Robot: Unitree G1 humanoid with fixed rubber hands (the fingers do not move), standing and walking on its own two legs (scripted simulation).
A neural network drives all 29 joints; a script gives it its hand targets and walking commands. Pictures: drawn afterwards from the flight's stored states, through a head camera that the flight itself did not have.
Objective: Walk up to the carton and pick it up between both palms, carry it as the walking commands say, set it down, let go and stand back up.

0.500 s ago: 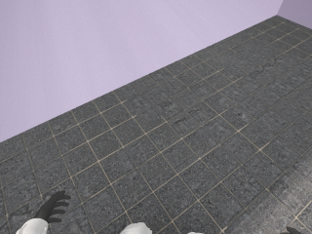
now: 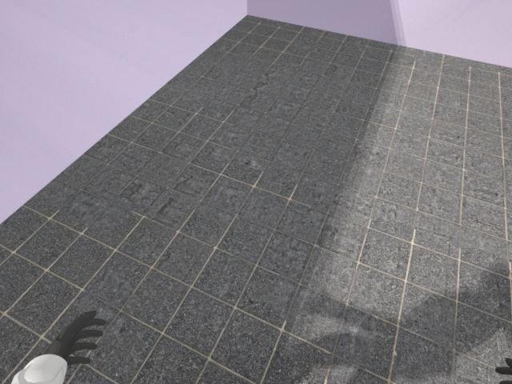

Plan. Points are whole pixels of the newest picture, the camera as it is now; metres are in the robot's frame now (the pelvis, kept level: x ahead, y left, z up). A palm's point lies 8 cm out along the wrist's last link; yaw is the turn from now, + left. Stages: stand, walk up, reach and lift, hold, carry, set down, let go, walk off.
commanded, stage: walk up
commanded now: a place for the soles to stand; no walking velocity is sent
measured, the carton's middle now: out of the picture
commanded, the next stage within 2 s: none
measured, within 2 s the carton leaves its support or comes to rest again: neither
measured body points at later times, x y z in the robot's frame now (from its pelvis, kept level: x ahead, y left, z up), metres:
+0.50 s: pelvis +0.00 -0.06 +0.02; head +0.02 -0.04 +0.47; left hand +0.34 +0.09 -0.05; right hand -0.13 -0.44 -0.02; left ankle +0.07 +0.02 -0.72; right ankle -0.03 -0.27 -0.68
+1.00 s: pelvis +0.02 -0.21 +0.02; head +0.04 -0.20 +0.46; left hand +0.39 -0.17 -0.07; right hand -0.25 -0.48 -0.04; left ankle +0.12 -0.13 -0.72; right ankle -0.08 -0.30 -0.68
